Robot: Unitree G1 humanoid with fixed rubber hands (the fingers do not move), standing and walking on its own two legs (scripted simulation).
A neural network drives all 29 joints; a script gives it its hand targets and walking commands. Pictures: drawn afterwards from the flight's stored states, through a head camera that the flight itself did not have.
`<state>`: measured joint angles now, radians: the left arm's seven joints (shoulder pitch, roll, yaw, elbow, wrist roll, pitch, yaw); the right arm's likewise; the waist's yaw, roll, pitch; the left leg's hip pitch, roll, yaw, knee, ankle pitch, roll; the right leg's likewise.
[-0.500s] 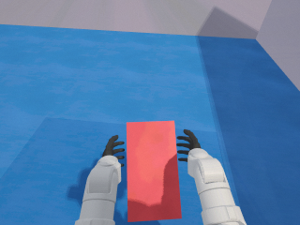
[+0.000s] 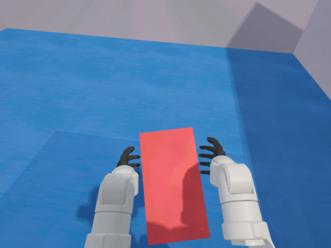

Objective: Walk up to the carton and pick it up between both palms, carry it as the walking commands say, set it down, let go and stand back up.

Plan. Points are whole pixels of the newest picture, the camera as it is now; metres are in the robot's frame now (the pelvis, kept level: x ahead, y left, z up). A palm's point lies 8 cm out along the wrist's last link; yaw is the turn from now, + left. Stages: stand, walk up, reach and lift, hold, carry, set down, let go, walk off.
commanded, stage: carry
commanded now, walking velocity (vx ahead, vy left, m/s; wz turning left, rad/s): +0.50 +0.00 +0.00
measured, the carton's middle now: (171, 181) +0.34 +0.00 -0.04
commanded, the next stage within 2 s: none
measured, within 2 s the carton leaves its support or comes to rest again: neither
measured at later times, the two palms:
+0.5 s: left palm (138, 115) +0.53 +0.10 +0.06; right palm (207, 110) +0.55 -0.13 +0.07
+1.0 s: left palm (152, 93) +0.63 +0.06 +0.08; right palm (216, 90) +0.63 -0.17 +0.10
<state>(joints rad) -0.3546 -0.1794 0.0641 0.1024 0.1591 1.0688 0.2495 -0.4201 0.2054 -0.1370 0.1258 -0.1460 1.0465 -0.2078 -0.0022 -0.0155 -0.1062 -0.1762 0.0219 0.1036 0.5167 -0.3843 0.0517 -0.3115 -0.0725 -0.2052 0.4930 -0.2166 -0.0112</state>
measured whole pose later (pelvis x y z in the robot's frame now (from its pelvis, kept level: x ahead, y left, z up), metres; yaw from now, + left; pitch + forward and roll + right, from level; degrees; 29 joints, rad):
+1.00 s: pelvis +0.32 -0.03 +0.00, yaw -4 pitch +3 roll +0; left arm -0.34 -0.18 0.07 0.04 0.14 1.09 0.23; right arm -0.43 0.21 -0.13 0.08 -0.16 1.04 -0.20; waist -0.01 -0.01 -0.11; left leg -0.39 0.07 0.19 0.50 -0.15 0.03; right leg -0.18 0.01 -0.08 0.52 -0.38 -0.03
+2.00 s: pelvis +0.28 -0.04 +0.00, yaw -5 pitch +0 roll -1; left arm -0.29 -0.16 0.06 0.08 0.14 1.06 0.20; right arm -0.39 0.19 -0.11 0.14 -0.16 1.00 -0.18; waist 0.02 -0.01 -0.07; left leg -0.39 0.12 0.19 0.48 -0.08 0.01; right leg -0.21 0.04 -0.10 0.54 -0.33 -0.07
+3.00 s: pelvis +0.27 -0.04 +0.00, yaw -12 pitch -10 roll +2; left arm -0.39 -0.19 0.24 0.41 0.27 0.79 0.19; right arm -0.50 0.24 -0.26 0.62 -0.32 0.64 -0.08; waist 0.12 -0.05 0.02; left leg -0.14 -0.02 0.02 0.38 -0.06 -0.01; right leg -0.05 0.04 0.05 0.56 -0.33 -0.06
